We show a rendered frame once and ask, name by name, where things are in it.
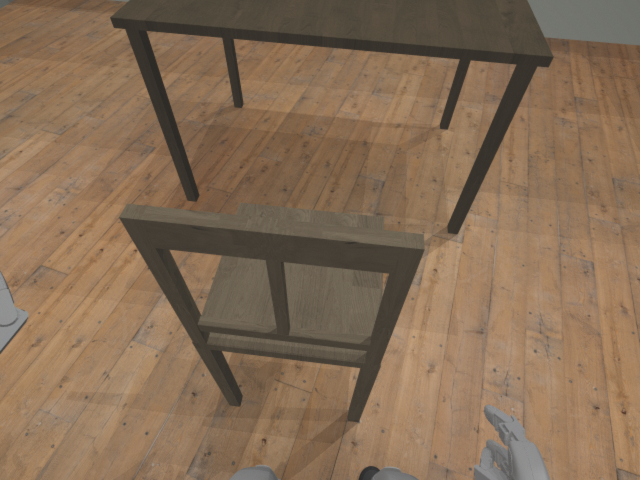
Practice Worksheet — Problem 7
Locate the left robot hand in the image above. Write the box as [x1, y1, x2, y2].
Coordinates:
[0, 271, 29, 354]

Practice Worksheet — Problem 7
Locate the chair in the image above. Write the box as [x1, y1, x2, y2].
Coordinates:
[119, 203, 425, 422]

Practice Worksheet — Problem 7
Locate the right robot shin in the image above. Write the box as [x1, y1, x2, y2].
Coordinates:
[373, 467, 401, 478]

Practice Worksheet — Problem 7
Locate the table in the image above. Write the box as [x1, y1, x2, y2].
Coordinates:
[110, 0, 554, 234]

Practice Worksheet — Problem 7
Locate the right robot hand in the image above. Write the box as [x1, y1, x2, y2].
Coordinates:
[474, 405, 550, 480]

